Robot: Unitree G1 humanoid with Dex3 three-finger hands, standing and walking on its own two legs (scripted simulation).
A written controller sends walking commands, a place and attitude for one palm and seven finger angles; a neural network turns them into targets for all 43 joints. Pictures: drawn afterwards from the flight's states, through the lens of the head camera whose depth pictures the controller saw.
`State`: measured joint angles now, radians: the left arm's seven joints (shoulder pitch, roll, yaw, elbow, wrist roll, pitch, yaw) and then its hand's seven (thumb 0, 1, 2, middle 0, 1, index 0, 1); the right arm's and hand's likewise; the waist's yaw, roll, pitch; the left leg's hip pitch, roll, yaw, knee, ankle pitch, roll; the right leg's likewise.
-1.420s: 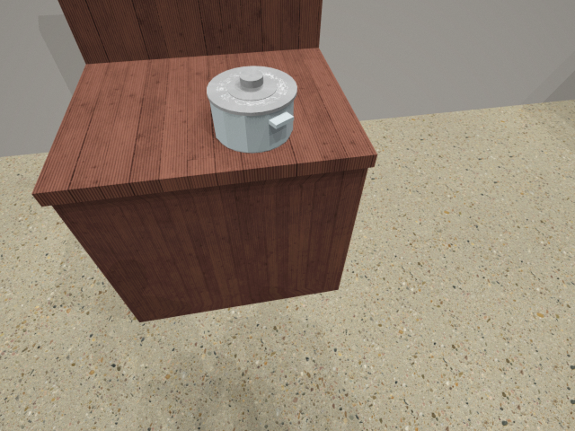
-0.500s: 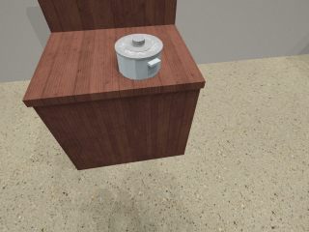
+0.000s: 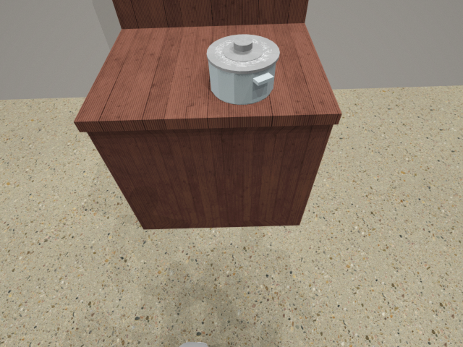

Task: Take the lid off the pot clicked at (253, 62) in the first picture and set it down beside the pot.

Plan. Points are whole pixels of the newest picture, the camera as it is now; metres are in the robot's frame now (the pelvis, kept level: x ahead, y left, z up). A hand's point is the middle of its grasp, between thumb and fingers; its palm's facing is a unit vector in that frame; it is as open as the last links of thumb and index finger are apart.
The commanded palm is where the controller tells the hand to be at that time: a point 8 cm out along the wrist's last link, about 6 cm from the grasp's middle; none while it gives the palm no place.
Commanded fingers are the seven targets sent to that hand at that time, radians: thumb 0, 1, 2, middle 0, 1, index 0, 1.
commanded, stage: take the last steps up to it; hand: left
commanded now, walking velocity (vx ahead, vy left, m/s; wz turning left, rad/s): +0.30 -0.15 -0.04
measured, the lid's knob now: (243, 44) +0.86 +0.03 +0.09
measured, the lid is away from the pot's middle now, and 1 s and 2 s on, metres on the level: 0.01 0.01 0.01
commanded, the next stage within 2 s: come to a stop and stand still in 1.06 s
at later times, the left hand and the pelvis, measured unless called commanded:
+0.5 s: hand out of the picture +0.10 +0.16 -0.16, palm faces +0.04 -0.98 -0.20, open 7.4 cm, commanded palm none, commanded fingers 0.00 0.90 0.90 -0.20 -0.30 -0.20 -0.30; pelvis +0.08 -0.04 +0.01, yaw +0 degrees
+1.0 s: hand (212, 305) +0.23 +0.07 -0.18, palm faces +0.06 -0.99 -0.11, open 7.4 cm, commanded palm none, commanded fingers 0.00 0.90 0.90 -0.20 -0.30 -0.20 -0.30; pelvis +0.24 -0.09 +0.00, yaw +0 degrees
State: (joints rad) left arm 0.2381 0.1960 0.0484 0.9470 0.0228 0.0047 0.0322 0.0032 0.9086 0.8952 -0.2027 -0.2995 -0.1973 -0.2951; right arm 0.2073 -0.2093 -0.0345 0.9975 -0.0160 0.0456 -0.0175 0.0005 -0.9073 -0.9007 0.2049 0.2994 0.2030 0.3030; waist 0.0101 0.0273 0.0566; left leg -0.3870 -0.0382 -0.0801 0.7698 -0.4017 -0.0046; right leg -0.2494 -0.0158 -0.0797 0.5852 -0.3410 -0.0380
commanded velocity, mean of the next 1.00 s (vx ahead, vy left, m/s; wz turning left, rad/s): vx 0.28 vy -0.10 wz -0.02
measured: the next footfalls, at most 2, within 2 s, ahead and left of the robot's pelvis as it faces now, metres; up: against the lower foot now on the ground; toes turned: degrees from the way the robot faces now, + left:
left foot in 0.22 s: +0.04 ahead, +0.14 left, +0.00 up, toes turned +7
right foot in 0.56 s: +0.23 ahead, -0.20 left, +0.00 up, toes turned -6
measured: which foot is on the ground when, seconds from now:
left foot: up 0.00-0.20, down 0.22-0.56, up 0.58-0.92, down 0.94-1.00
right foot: down 0.00-0.22, up 0.24-0.54, down 0.56-0.94, up 0.96-1.00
